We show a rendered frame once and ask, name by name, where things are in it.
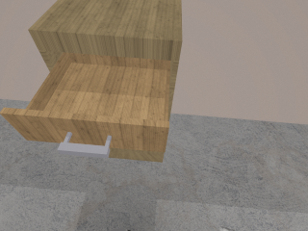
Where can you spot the handle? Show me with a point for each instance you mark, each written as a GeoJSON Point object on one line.
{"type": "Point", "coordinates": [86, 150]}

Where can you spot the cabinet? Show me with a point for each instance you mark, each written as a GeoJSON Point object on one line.
{"type": "Point", "coordinates": [143, 29]}

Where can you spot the drawer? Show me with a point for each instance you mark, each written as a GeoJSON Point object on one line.
{"type": "Point", "coordinates": [96, 96]}

